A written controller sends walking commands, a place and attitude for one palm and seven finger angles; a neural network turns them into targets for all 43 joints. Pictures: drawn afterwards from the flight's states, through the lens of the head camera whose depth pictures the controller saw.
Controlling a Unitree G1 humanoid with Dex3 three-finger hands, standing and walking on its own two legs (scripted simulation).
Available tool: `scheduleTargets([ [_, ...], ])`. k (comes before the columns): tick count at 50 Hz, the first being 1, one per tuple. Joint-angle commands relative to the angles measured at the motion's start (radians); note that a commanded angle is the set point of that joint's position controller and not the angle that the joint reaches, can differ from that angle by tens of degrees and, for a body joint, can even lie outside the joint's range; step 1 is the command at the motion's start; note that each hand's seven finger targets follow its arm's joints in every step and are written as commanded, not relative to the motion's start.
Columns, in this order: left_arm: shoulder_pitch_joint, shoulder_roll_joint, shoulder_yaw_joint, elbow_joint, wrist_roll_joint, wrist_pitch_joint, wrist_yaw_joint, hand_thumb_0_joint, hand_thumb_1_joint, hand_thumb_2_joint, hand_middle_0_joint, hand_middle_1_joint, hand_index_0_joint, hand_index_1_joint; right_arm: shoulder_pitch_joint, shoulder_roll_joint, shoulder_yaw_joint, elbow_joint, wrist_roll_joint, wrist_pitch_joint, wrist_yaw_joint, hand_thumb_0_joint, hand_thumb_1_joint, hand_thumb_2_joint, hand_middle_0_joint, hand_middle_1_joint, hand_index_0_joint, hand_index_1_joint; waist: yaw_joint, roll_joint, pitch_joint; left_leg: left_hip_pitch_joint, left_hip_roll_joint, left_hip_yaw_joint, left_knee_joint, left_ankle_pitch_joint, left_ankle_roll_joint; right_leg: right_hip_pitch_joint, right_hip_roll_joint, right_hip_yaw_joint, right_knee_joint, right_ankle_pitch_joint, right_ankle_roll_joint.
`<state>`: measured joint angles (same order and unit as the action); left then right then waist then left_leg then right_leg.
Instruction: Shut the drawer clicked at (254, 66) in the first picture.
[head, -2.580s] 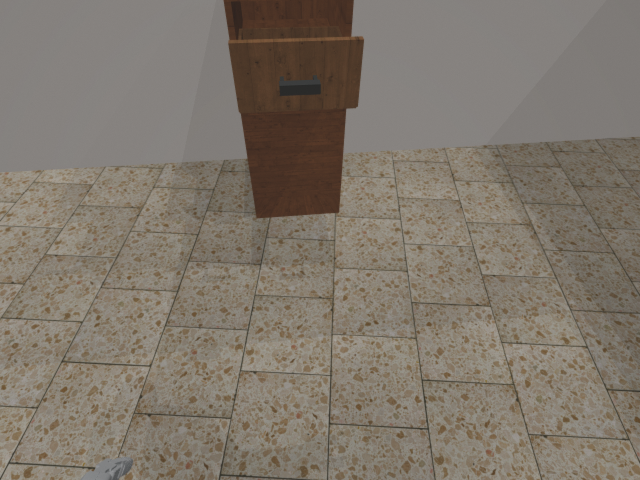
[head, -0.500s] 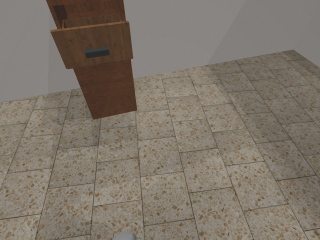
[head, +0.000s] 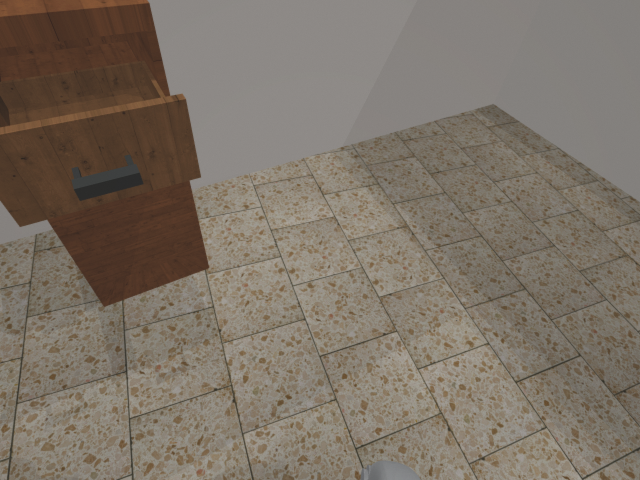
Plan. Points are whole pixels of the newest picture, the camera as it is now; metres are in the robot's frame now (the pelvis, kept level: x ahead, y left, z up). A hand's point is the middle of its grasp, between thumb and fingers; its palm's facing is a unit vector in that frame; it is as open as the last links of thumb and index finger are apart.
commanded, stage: walk to a spot facing it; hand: left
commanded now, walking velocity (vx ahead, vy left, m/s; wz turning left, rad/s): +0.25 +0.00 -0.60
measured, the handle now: (106, 174) +0.56 +0.42 +0.01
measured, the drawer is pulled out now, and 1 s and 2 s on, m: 0.29 0.29 0.29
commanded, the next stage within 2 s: turn to face it in 0.26 s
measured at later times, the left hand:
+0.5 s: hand (264, 368) +0.32 +0.11 -0.17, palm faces -0.25 -0.94 -0.22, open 7.4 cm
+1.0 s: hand (199, 390) +0.27 +0.20 -0.17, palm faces +0.08 -0.97 -0.24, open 7.4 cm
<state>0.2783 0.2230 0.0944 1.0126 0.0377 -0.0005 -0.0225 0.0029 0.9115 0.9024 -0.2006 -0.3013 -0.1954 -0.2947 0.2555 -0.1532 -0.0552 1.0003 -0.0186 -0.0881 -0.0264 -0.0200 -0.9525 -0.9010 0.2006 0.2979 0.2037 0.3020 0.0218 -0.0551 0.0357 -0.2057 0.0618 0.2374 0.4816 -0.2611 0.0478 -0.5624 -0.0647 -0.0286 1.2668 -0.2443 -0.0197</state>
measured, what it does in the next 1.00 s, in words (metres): walks ahead: right foot, then left foot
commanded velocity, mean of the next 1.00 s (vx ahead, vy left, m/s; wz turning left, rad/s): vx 0.00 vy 0.00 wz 0.20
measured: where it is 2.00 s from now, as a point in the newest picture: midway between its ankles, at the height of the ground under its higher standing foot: outside the picture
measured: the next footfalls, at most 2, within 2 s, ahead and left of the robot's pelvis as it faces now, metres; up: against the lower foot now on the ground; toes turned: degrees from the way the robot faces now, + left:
right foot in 0.34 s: +0.25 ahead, -0.13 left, +0.00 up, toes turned -18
left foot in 0.74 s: +0.27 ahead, +0.08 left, +0.00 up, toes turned +3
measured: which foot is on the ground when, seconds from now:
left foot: down 0.00-0.32, up 0.34-0.72, down 0.74-1.00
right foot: up 0.00-0.32, down 0.34-0.74, up 0.76-1.00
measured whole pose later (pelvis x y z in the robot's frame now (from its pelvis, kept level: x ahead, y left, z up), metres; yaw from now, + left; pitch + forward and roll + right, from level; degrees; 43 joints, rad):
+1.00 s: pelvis +0.21 -0.01 +0.00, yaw +2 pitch +1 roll -2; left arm 0.20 0.25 0.09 0.97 0.02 0.06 0.02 0.00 0.91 0.90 -0.20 -0.30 -0.20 -0.30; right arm 0.25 -0.17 -0.04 0.96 -0.02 0.02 -0.01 0.01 -0.91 -0.90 0.20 0.30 0.20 0.30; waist -0.01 -0.01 0.07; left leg -0.27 0.01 0.02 0.47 -0.22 0.05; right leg -0.48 -0.08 -0.01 1.05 -0.40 0.08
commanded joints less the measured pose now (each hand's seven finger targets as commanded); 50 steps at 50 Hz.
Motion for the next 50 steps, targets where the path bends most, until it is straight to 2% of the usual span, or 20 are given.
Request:
scheduleTargets([
  [1, 0.028, -0.023, -0.002, -0.068, 0.0, 0.017, -0.018, 0.0, 0.9, 0.9, -0.2, -0.3, -0.2, -0.3, 0.1, -0.096, -0.008, -0.013, 0.003, -0.023, -0.002, 0.0, -0.9, -0.9, 0.2, 0.3, 0.2, 0.3, 0.01, 0.15, 0.037, 0.029, 0.262, -0.136, -0.298, 0.2, 0.061, -0.128, -0.06, 0.034, -0.043, 0.118, 0.034],
  [5, -0.101, -0.017, -0.014, -0.118, -0.002, 0.021, -0.027, 0.0, 0.9, 0.9, -0.2, -0.3, -0.2, -0.3, 0.14, -0.139, -0.013, -0.002, 0.002, -0.013, -0.003, 0.0, -0.9, -0.9, 0.2, 0.3, 0.2, 0.3, -0.024, 0.15, 0.066, 0.155, 0.263, -0.048, -0.253, 0.432, 0.075, -0.167, -0.056, -0.036, -0.283, 0.131, 0.051],
  [11, -0.212, -0.006, -0.021, -0.16, -0.011, 0.012, -0.018, 0.0, 0.9, 0.9, -0.2, -0.3, -0.2, -0.3, 0.198, -0.171, -0.021, 0.014, -0.008, 0.022, -0.002, 0.0, -0.9, -0.9, 0.2, 0.3, 0.2, 0.3, -0.068, 0.18, 0.054, 0.223, 0.283, 0.037, -0.1, 0.745, 0.06, -0.02, 0.02, -0.121, -0.529, 0.047, 0.013],
  [14, -0.081, 0.035, -0.01, -0.137, -0.007, -0.002, -0.015, 0.0, 0.9, 0.9, -0.2, -0.3, -0.2, -0.3, 0.14, -0.212, -0.033, -0.013, -0.002, 0.032, -0.002, 0.0, -0.9, -0.9, 0.2, 0.3, 0.2, 0.3, 0.008, 0.209, -0.047, 0.235, 0.281, 0.083, 0.141, 0.871, 0.027, 0.186, 0.073, -0.148, -0.63, 0.039, -0.021],
  [15, 0.036, 0.08, 0.004, -0.107, -0.005, -0.017, -0.011, 0.0, 0.9, 0.9, -0.2, -0.3, -0.2, -0.3, 0.125, -0.218, -0.034, -0.028, 0.003, 0.036, 0.003, 0.0, -0.9, -0.9, 0.2, 0.3, 0.2, 0.3, 0.07, 0.163, -0.116, 0.155, 0.26, 0.089, 0.339, 0.779, -0.013, 0.382, 0.078, -0.142, -0.726, 0.131, -0.034],
  [16, 0.125, 0.188, 0.026, -0.086, -0.002, -0.031, 0.0, 0.0, 0.9, 0.9, -0.2, -0.3, -0.2, -0.3, 0.154, -0.177, -0.026, -0.051, 0.018, 0.043, 0.014, 0.0, -0.9, -0.9, 0.2, 0.3, 0.2, 0.3, 0.101, -0.049, -0.228, -0.129, 0.179, 0.093, 0.642, 0.284, -0.07, 0.682, -0.121, 0.103, -0.733, 0.488, -0.116],
  [17, 0.17, 0.274, 0.043, -0.082, -0.026, -0.033, 0.014, 0.0, 0.9, 0.9, -0.2, -0.3, -0.2, -0.3, 0.167, -0.118, -0.015, -0.081, 0.023, 0.043, 0.006, 0.0, -0.9, -0.9, 0.2, 0.3, 0.2, 0.3, 0.08, -0.198, -0.347, -0.369, 0.011, -0.011, 0.982, -0.385, -0.127, 0.826, -0.387, 0.514, -0.761, 0.985, -0.264],
  [18, 0.156, 0.259, 0.039, -0.091, -0.04, -0.022, 0.032, 0.0, 0.9, 0.9, -0.2, -0.3, -0.2, -0.3, 0.096, -0.136, -0.014, -0.097, 0.026, 0.052, -0.008, 0.0, -0.9, -0.9, 0.2, 0.3, 0.2, 0.3, 0.091, -0.072, -0.333, -0.357, 0.048, -0.19, 0.98, -0.36, -0.101, 0.749, -0.377, 0.426, -0.804, 0.938, -0.3],
  [19, 0.078, 0.208, 0.022, -0.098, -0.036, -0.019, 0.041, 0.0, 0.9, 0.9, -0.2, -0.3, -0.2, -0.3, 0.058, -0.103, -0.008, -0.093, 0.022, 0.06, -0.002, 0.0, -0.9, -0.9, 0.2, 0.3, 0.2, 0.3, 0.058, -0.028, -0.221, -0.388, 0.073, -0.205, 0.956, -0.279, -0.097, 0.651, -0.321, 0.329, -0.825, 0.844, -0.265],
  [24, -0.149, 0.078, -0.029, -0.134, -0.016, -0.024, 0.056, 0.0, 0.9, 0.9, -0.2, -0.3, -0.2, -0.3, 0.21, -0.058, 0.012, 0.015, -0.002, 0.115, 0.002, 0.0, -0.9, -0.9, 0.2, 0.3, 0.2, 0.3, -0.1, -0.015, -0.107, -0.16, 0.071, -0.213, 0.706, -0.109, -0.089, 0.197, -0.183, 0.056, -0.958, 0.358, -0.143],
  [26, -0.148, 0.069, -0.038, -0.116, -0.013, -0.024, 0.052, 0.0, 0.9, 0.9, -0.2, -0.3, -0.2, -0.3, 0.209, -0.04, 0.017, 0.025, 0.0, 0.116, 0.008, 0.0, -0.9, -0.9, 0.2, 0.3, 0.2, 0.3, -0.098, -0.038, -0.089, -0.121, 0.05, -0.199, 0.569, -0.087, -0.083, 0.175, -0.159, 0.022, -0.991, 0.215, -0.126],
  [30, -0.085, 0.082, -0.023, -0.104, -0.014, -0.008, 0.051, 0.0, 0.9, 0.9, -0.2, -0.3, -0.2, -0.3, 0.07, -0.06, 0.012, -0.023, 0.005, 0.11, 0.014, 0.0, -0.9, -0.9, 0.2, 0.3, 0.2, 0.3, -0.026, -0.074, -0.034, -0.189, 0.033, -0.165, 0.415, -0.149, -0.086, 0.287, -0.218, 0.039, -0.989, 0.163, -0.146],
  [33, -0.073, 0.108, -0.01, -0.101, -0.013, 0.0, 0.055, 0.0, 0.9, 0.9, -0.2, -0.3, -0.2, -0.3, 0.038, -0.062, 0.009, -0.046, 0.006, 0.105, 0.021, 0.0, -0.9, -0.9, 0.2, 0.3, 0.2, 0.3, -0.018, -0.073, -0.027, -0.161, 0.029, -0.145, 0.268, -0.136, -0.088, 0.33, -0.251, 0.001, -0.91, 0.234, -0.132],
  [35, -0.068, 0.108, -0.005, -0.105, -0.021, 0.007, 0.055, 0.0, 0.9, 0.9, -0.2, -0.3, -0.2, -0.3, 0.067, -0.077, 0.004, -0.043, 0.002, 0.103, 0.024, 0.0, -0.9, -0.9, 0.2, 0.3, 0.2, 0.3, -0.031, -0.019, -0.032, -0.064, 0.023, -0.139, 0.108, -0.02, -0.08, 0.297, -0.233, -0.05, -0.818, 0.188, -0.079],
  [36, -0.061, 0.085, -0.007, -0.109, -0.026, 0.015, 0.053, 0.0, 0.9, 0.9, -0.2, -0.3, -0.2, -0.3, 0.102, -0.114, -0.004, -0.043, 0.0, 0.099, 0.028, 0.0, -0.9, -0.9, 0.2, 0.3, 0.2, 0.3, -0.045, 0.131, -0.036, -0.001, 0.078, -0.239, -0.027, 0.114, -0.054, 0.235, -0.185, -0.104, -0.695, 0.08, -0.026],
  [37, -0.04, 0.03, -0.012, -0.137, -0.035, 0.02, 0.049, 0.0, 0.9, 0.9, -0.2, -0.3, -0.2, -0.3, 0.133, -0.207, -0.023, -0.058, -0.009, 0.09, 0.024, 0.0, -0.9, -0.9, 0.2, 0.3, 0.2, 0.3, -0.051, 0.403, -0.041, 0.051, 0.294, -0.552, -0.14, 0.409, 0.056, 0.08, -0.052, -0.166, -0.493, -0.187, 0.063],
  [38, -0.105, 0.04, -0.019, -0.167, -0.027, 0.02, 0.051, 0.0, 0.9, 0.9, -0.2, -0.3, -0.2, -0.3, 0.144, -0.241, -0.031, -0.059, -0.012, 0.095, 0.016, 0.0, -0.9, -0.9, 0.2, 0.3, 0.2, 0.3, -0.075, 0.387, -0.03, 0.047, 0.389, -0.658, -0.186, 0.58, 0.167, 0.013, -0.002, -0.088, -0.288, -0.406, 0.08],
  [39, -0.129, 0.049, -0.011, -0.167, -0.023, 0.021, 0.05, 0.0, 0.9, 0.9, -0.2, -0.3, -0.2, -0.3, 0.127, -0.235, -0.033, -0.057, -0.015, 0.094, 0.008, 0.0, -0.9, -0.9, 0.2, 0.3, 0.2, 0.3, -0.068, 0.266, -0.042, 0.034, 0.356, -0.604, -0.181, 0.493, 0.181, 0.015, -0.02, -0.019, -0.186, -0.344, 0.068],
  [43, -0.116, 0.058, -0.001, -0.14, -0.023, 0.019, 0.041, 0.0, 0.9, 0.9, -0.2, -0.3, -0.2, -0.3, 0.035, -0.199, -0.025, -0.087, -0.005, 0.08, -0.002, 0.0, -0.9, -0.9, 0.2, 0.3, 0.2, 0.3, -0.036, 0.181, -0.078, 0.099, 0.22, -0.441, -0.125, 0.567, 0.12, -0.032, -0.028, 0.023, -0.116, -0.169, 0.093],
  [50, -0.148, 0.061, 0.0, -0.152, -0.029, 0.03, 0.043, 0.0, 0.9, 0.9, -0.2, -0.3, -0.2, -0.3, 0.055, -0.236, -0.049, -0.089, -0.003, 0.09, 0.003, 0.0, -0.9, -0.9, 0.2, 0.3, 0.2, 0.3, -0.066, 0.191, -0.105, 0.149, 0.182, -0.485, -0.125, 0.49, 0.129, 0.014, -0.005, 0.02, -0.287, -0.175, 0.121],
])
